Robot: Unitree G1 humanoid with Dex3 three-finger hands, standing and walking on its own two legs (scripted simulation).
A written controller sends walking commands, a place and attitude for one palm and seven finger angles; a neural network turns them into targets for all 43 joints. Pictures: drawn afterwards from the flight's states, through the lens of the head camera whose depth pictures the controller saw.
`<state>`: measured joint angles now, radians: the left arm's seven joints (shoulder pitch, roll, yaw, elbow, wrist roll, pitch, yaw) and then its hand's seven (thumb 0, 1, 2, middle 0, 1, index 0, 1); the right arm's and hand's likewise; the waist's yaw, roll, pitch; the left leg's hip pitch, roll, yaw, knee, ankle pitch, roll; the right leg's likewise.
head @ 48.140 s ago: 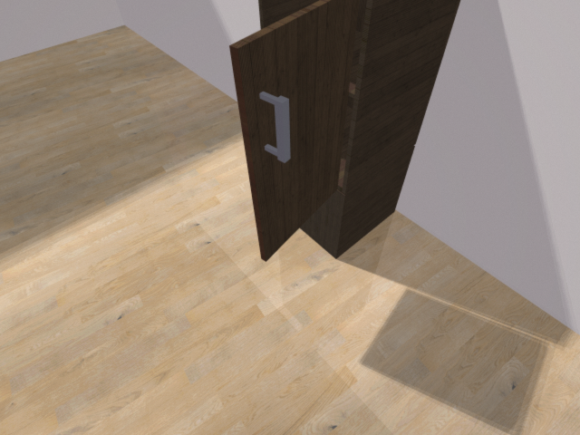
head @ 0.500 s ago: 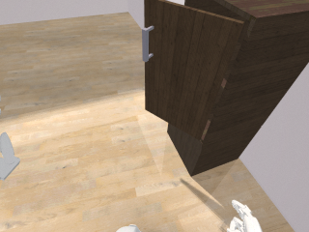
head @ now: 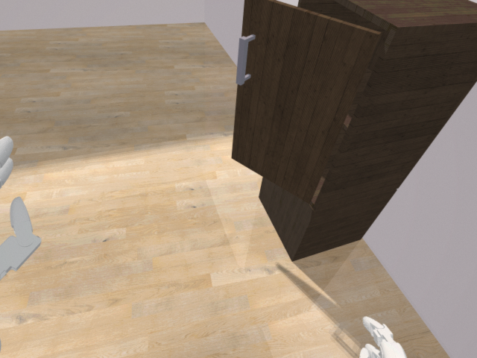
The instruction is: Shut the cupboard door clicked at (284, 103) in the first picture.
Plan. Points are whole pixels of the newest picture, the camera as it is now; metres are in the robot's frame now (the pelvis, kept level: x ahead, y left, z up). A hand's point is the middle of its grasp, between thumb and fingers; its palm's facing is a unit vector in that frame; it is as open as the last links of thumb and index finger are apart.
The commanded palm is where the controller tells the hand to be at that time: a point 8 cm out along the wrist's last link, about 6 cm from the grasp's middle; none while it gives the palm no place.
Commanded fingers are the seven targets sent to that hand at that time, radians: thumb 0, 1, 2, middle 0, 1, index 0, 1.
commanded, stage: stop stepping back and stand still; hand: left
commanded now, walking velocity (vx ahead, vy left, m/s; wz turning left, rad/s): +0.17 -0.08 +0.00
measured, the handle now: (245, 60) +0.87 +0.05 +0.10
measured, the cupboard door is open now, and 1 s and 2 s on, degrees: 33 33 33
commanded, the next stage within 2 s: let the arm hang, fingers relaxed in 1.54 s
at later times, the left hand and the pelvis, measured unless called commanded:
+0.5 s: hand out of the picture +0.16 +0.30 +0.18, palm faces +0.43 -0.84 -0.32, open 7.4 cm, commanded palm +0.09 +0.34 +0.19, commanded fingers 0.00 0.90 0.90 -0.20 -0.30 -0.20 -0.30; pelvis -0.06 +0.05 -0.01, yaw -3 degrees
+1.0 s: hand out of the picture +0.15 +0.36 +0.18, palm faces +0.36 -0.83 -0.43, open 7.4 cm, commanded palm +0.08 +0.40 +0.19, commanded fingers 0.00 0.90 0.90 -0.20 -0.30 -0.20 -0.30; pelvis -0.08 +0.11 +0.01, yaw -5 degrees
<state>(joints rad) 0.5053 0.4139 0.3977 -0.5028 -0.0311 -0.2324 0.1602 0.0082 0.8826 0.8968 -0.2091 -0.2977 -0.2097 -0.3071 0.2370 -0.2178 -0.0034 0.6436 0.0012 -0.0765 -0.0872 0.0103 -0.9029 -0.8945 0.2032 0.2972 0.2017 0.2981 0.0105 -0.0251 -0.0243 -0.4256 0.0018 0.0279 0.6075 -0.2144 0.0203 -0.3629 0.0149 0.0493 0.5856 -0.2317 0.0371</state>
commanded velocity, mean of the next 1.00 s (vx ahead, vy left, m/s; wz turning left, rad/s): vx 0.11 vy -0.10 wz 0.00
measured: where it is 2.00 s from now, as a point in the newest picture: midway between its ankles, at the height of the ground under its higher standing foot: outside the picture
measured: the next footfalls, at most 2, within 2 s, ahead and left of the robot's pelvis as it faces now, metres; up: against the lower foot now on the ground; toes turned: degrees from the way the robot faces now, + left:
right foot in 0.20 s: -0.04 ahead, -0.09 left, +0.00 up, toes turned -1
right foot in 0.66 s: -0.06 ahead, -0.02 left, +0.00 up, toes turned -7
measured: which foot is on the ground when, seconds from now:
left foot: down 0.00-0.64, up 0.66-0.82, down 0.84-1.00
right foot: down 0.00-0.00, up 0.02-0.18, down 0.20-0.46, up 0.48-0.64, down 0.66-0.86, up 0.88-1.00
